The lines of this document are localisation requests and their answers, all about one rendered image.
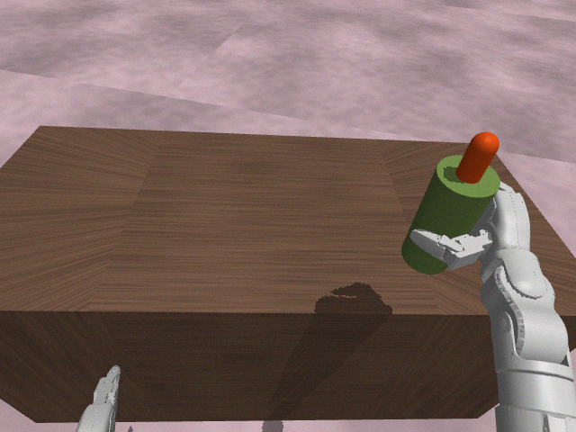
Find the right robot hand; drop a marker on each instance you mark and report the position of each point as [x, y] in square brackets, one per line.
[504, 224]

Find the left robot hand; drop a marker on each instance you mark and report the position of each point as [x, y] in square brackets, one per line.
[100, 416]

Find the bottle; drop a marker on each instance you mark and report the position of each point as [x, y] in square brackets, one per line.
[459, 192]

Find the right robot arm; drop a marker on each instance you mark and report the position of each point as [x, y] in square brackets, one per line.
[530, 346]

